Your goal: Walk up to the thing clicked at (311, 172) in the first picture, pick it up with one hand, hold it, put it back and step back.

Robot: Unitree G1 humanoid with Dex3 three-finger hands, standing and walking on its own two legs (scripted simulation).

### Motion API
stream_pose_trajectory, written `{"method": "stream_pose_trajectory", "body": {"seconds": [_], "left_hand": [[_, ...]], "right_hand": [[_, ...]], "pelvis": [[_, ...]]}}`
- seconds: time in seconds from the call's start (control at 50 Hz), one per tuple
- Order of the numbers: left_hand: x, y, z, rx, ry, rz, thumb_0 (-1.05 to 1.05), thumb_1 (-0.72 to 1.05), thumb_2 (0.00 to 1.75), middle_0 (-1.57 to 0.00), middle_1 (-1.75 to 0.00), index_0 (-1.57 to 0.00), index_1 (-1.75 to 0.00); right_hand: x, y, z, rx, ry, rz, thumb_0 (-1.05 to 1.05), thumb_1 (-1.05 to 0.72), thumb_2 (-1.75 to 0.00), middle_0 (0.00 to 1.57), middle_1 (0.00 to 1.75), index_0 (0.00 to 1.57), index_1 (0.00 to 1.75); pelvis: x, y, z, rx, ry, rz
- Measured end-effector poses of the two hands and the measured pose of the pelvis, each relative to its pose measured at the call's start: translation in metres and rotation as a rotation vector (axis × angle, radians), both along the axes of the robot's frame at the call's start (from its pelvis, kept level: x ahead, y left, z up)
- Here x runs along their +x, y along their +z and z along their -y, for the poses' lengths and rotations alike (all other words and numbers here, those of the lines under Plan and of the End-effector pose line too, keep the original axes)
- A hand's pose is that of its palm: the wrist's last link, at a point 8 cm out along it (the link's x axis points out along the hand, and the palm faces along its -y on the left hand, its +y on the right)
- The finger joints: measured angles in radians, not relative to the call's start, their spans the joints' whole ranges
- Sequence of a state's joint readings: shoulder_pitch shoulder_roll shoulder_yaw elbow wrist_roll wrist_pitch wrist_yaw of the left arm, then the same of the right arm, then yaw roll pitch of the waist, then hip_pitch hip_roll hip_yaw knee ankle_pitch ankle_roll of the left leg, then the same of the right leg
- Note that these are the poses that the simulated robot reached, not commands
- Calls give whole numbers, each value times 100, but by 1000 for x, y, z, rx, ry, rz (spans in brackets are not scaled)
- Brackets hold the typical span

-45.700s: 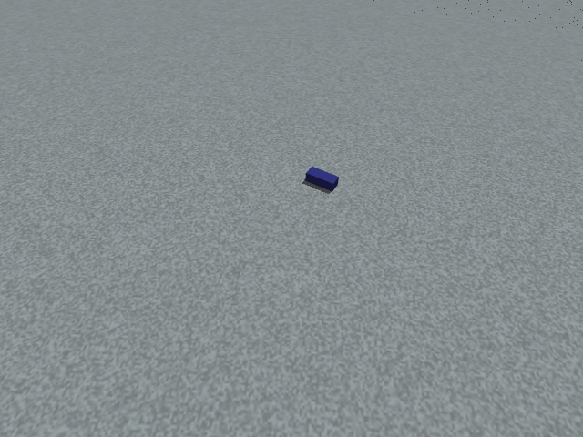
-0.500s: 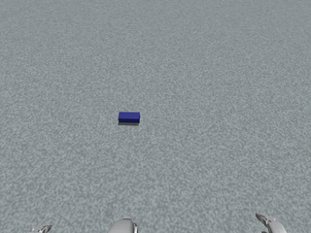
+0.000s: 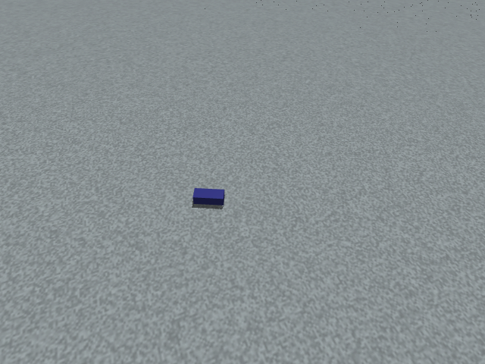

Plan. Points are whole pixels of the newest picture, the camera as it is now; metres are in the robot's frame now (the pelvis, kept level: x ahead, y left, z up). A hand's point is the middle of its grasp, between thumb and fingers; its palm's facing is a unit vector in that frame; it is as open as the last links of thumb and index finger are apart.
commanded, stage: step back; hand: left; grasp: from above
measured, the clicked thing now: (209, 196) +1.04 +0.19 -0.74
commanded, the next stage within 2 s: stand in 0.68 s
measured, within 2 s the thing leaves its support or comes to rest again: neither
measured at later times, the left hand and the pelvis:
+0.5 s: hand out of the picture +0.11 +0.26 -0.16, palm faces +0.04 -0.93 -0.36, open 7.4 cm; pelvis +0.05 +0.00 -0.01, yaw +1 degrees
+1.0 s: hand out of the picture +0.15 +0.25 -0.14, palm faces -0.01 -0.94 -0.33, open 7.4 cm; pelvis +0.06 +0.00 +0.01, yaw +0 degrees
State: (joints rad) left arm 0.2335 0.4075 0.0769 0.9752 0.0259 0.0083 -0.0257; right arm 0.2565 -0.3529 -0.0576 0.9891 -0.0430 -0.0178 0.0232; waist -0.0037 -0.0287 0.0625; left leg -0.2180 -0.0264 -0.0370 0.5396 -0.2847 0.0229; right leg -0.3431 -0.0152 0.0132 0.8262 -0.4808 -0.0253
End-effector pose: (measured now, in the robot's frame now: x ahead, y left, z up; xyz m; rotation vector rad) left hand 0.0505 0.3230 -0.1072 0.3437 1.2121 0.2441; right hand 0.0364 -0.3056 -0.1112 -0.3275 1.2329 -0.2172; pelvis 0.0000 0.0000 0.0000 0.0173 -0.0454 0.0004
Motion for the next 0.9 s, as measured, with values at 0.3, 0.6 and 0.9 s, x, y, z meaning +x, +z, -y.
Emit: {"method": "stream_pose_trajectory", "body": {"seconds": [0.3,0.6,0.9], "left_hand": [[32,8,36,-3,15,81,0,90,90,-20,-30,-20,-30],[62,-13,18,-37,17,14,0,91,90,-20,-30,-20,-30],[87,2,24,-59,-17,26,0,91,90,-20,-30,-20,-30]], "right_hand": [[52,-7,29,-10,39,2,0,-91,-90,20,30,20,30],[124,-3,-16,18,63,80,0,-91,-90,20,30,20,30],[133,10,-20,36,39,101,0,-91,-90,20,30,20,30]], "pelvis": [[28,0,20,-18,23,5],[51,-3,2,-28,5,-3],[59,13,-4,-21,-2,9]]}}
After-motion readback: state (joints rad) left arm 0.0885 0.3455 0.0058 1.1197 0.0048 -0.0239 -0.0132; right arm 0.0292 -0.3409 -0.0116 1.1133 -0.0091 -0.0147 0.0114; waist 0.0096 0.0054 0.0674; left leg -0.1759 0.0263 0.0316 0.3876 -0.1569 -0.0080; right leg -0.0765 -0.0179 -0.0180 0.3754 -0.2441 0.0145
